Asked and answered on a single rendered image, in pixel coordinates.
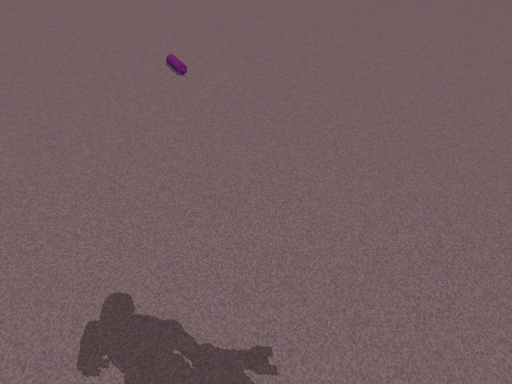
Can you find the bottle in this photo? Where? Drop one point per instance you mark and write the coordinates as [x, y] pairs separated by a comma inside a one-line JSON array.
[[176, 64]]

